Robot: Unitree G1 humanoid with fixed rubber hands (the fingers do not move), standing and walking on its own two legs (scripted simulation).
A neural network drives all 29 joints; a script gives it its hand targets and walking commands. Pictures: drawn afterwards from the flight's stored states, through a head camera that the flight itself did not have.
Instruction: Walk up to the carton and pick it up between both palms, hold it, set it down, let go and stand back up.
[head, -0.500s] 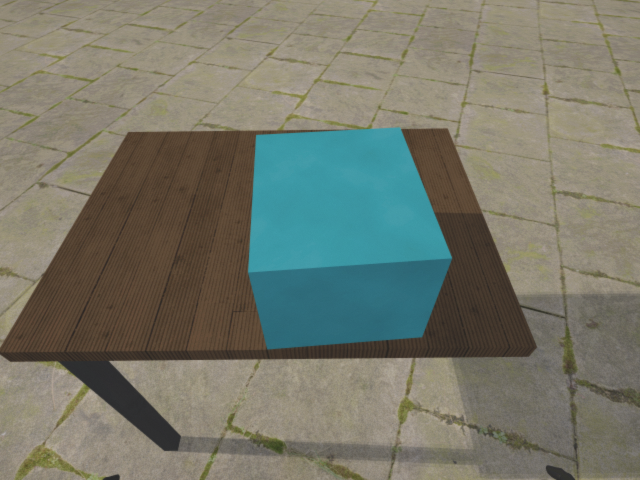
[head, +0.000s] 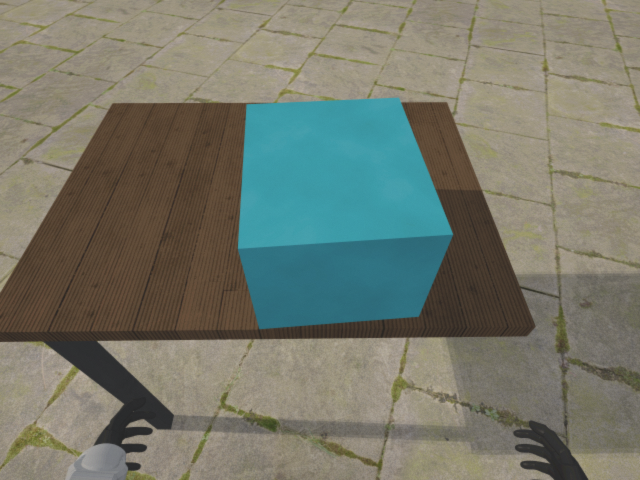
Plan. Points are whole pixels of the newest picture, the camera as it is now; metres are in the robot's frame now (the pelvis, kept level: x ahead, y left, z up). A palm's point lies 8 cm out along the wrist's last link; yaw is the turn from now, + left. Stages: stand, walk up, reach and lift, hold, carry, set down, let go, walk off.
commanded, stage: reach and lift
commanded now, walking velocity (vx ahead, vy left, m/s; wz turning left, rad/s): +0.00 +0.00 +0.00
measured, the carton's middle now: (331, 209) +0.50 +0.00 +0.04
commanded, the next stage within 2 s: none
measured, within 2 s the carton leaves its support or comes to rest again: neither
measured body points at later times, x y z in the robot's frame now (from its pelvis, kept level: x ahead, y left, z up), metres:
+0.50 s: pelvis +0.04 +0.00 +0.02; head +0.04 +0.00 +0.47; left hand +0.21 +0.27 -0.02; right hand +0.20 -0.28 -0.04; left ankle +0.03 +0.12 -0.73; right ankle +0.03 -0.13 -0.73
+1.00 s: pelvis +0.03 +0.00 +0.02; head +0.01 +0.00 +0.47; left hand +0.21 +0.24 +0.03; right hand +0.19 -0.26 +0.03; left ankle +0.03 +0.12 -0.73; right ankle +0.03 -0.13 -0.73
